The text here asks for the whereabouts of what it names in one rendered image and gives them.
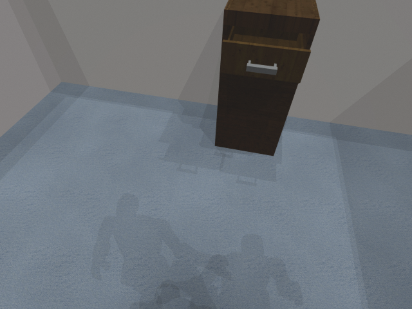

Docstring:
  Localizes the drawer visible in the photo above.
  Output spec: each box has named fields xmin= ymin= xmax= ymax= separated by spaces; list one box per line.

xmin=220 ymin=26 xmax=311 ymax=84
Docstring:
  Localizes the handle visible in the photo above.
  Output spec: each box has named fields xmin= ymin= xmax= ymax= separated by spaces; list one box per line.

xmin=246 ymin=60 xmax=277 ymax=75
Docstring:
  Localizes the cabinet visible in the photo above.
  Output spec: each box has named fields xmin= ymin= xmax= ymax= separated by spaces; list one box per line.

xmin=215 ymin=0 xmax=320 ymax=156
